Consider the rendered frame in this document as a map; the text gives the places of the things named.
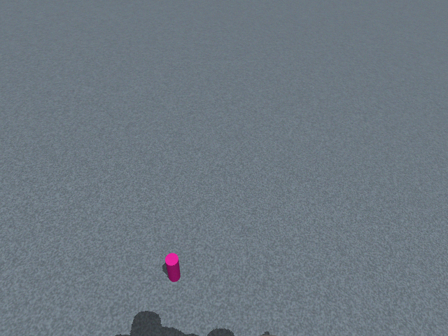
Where can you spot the can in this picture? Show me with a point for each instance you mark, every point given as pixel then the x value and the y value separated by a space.
pixel 172 263

